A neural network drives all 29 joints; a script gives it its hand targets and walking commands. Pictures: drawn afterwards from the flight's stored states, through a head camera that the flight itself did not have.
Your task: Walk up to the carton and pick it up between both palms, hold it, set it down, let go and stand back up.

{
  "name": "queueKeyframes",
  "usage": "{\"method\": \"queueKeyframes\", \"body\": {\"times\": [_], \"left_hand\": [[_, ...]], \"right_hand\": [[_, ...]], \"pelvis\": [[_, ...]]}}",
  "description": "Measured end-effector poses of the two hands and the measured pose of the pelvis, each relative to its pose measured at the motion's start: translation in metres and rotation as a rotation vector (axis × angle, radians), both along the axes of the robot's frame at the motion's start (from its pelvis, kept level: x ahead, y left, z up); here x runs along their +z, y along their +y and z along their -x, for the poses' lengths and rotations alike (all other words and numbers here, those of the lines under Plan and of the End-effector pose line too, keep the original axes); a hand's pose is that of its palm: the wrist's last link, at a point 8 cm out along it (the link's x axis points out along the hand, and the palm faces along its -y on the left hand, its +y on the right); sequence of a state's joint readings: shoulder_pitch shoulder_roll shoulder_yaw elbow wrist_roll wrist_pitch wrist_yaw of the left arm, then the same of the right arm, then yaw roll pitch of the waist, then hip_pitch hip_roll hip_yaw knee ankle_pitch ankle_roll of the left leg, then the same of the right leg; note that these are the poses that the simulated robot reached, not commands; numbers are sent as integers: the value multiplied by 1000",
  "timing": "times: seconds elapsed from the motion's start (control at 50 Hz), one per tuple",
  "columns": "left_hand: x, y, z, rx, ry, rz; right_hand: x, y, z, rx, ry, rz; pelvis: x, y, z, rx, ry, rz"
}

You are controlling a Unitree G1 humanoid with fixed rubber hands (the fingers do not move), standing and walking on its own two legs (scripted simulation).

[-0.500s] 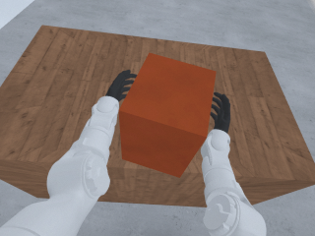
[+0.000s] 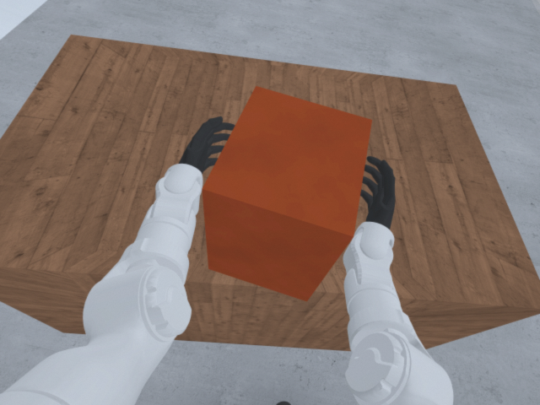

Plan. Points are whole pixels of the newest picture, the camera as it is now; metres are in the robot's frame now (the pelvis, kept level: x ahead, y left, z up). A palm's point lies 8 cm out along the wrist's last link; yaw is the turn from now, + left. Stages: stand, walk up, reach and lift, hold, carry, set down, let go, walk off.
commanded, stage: set down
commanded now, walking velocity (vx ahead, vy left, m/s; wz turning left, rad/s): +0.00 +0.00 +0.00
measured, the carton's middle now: (283, 201) +0.43 -0.04 -0.02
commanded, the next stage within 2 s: none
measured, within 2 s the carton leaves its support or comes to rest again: neither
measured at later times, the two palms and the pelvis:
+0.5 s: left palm (195, 165) +0.45 +0.10 +0.05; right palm (376, 215) +0.36 -0.17 +0.05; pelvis +0.00 +0.00 +0.00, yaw +0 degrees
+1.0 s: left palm (196, 168) +0.46 +0.10 +0.03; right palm (373, 222) +0.37 -0.18 +0.02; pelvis +0.00 +0.00 -0.01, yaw -1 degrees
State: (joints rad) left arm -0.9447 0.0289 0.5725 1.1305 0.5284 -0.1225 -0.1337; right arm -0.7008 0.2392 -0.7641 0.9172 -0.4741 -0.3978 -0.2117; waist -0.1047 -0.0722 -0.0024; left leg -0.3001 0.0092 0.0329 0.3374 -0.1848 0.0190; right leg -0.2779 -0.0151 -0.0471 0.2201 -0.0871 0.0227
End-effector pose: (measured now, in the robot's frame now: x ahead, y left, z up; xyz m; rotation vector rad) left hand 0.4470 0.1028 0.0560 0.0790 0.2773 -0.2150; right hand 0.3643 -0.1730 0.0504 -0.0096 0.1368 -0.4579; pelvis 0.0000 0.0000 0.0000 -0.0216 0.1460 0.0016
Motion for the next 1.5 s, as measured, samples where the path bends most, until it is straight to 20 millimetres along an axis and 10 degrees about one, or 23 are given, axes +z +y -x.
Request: {"method": "queueKeyframes", "body": {"times": [0.86, 1.14, 1.5], "left_hand": [[-3, 0, -2, 1, -10, 6], [-31, -2, -29, 27, 40, -8], [-3, 69, -23, 114, -3, -60]], "right_hand": [[-1, -3, -2, 23, 3, 36], [-40, -9, -12, 44, 137, -93], [-1, -34, -19, 28, 131, -62]], "pelvis": [[-1, 2, 4, -2, -8, -3], [-21, 6, 1, -29, 197, 20], [-27, 13, 12, -1, 196, 42]]}}
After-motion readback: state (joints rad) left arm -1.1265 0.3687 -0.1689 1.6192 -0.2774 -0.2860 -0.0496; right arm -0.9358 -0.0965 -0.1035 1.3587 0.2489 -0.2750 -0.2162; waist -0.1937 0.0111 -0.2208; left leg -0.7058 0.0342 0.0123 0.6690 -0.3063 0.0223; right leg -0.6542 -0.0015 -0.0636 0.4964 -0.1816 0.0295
